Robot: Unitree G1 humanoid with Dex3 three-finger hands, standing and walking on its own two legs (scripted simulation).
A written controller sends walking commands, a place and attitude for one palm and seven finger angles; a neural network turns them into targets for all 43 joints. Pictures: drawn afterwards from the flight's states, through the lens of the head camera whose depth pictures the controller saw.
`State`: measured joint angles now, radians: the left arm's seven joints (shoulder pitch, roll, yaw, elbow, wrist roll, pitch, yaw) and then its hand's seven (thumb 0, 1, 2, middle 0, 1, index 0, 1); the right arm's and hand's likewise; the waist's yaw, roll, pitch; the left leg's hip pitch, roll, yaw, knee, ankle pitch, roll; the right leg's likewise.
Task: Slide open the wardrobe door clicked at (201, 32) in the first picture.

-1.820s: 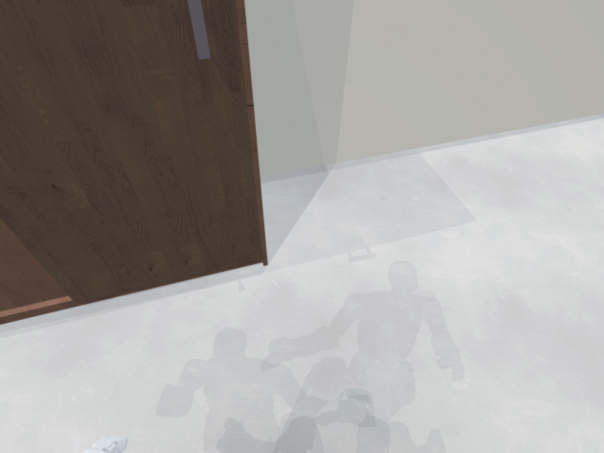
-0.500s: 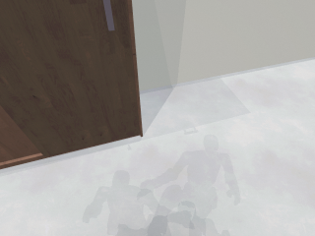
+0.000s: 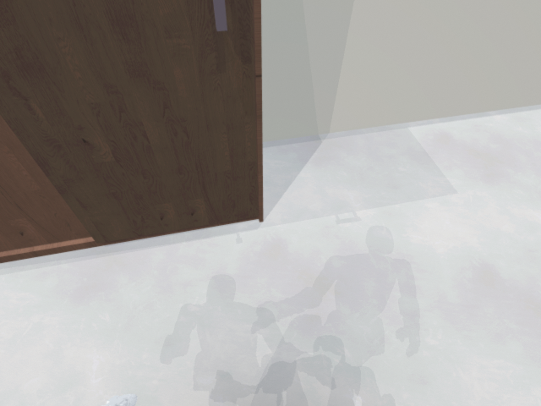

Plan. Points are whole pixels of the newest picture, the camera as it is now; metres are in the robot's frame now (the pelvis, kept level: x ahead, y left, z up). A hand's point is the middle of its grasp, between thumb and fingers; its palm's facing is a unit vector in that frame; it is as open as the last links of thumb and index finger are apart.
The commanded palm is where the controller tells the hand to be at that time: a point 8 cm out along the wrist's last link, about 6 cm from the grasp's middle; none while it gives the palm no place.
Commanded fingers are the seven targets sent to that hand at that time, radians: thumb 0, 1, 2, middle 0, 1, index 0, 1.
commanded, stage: walk to a spot facing it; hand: right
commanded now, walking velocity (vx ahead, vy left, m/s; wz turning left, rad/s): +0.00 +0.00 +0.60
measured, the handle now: out of the picture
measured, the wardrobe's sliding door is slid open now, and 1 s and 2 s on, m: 0.00 0.00 0.00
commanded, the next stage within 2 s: turn to face it in 1.06 s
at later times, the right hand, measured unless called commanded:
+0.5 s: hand out of the picture +0.07 -0.20 -0.16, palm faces -0.16 +0.96 -0.23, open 7.4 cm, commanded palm none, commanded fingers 0.00 -0.90 -0.90 0.20 0.30 0.20 0.30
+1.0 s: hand (326, 335) +0.27 -0.09 -0.17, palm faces -0.59 +0.78 -0.20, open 7.4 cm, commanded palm none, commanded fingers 0.00 -0.90 -0.90 0.20 0.30 0.20 0.30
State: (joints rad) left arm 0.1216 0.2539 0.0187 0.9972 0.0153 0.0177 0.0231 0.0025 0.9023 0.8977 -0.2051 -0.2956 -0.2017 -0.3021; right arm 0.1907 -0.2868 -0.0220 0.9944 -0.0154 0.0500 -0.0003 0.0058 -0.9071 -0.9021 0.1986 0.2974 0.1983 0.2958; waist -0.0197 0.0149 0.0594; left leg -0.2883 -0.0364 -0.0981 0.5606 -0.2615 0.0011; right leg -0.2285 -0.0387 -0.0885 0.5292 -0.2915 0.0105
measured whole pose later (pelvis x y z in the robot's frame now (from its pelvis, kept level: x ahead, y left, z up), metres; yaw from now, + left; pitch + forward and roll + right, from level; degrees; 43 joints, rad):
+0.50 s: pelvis -0.01 -0.01 +0.01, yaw +15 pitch +2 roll +0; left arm 0.14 0.24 0.05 0.92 0.02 0.03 0.02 0.01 0.90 0.90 -0.20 -0.30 -0.20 -0.30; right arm 0.29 -0.22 -0.06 0.92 -0.02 0.03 0.01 0.01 -0.90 -0.90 0.20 0.30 0.20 0.30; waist -0.06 0.01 0.02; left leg -0.33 -0.11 -0.18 0.44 -0.15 0.03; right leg -0.36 -0.02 0.01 0.78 -0.42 0.05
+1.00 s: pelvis +0.05 -0.01 -0.01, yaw +34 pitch +0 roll +2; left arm 0.38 0.19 0.04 1.00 0.02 0.00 0.03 0.00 0.90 0.90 -0.21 -0.30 -0.20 -0.30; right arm 0.08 -0.25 -0.07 0.89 -0.02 0.05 0.04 0.01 -0.91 -0.90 0.19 0.30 0.19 0.30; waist 0.04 0.00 0.12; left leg -0.38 0.01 0.11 0.64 -0.26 0.01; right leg -0.09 -0.14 -0.28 0.62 -0.49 0.02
